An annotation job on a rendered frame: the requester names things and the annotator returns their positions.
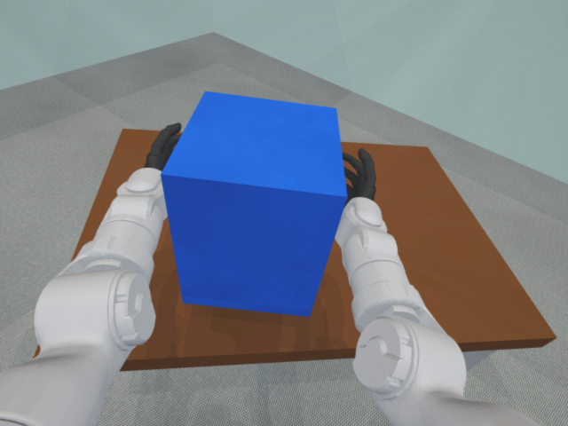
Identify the left robot forearm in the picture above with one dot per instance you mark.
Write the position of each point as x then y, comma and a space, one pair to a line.
129, 232

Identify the robot right hand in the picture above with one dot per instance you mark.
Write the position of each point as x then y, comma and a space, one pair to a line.
363, 183

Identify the robot left upper arm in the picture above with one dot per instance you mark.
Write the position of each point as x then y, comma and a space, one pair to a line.
87, 324

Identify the right robot forearm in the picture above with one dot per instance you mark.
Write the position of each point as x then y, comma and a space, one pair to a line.
376, 275

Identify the carton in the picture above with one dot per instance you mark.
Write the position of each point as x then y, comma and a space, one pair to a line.
254, 190

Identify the robot right upper arm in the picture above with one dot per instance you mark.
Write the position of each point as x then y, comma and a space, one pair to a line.
416, 376

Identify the robot left hand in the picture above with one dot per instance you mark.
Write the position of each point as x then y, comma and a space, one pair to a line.
162, 147

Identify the table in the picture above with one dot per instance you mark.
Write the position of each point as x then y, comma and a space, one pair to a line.
460, 275

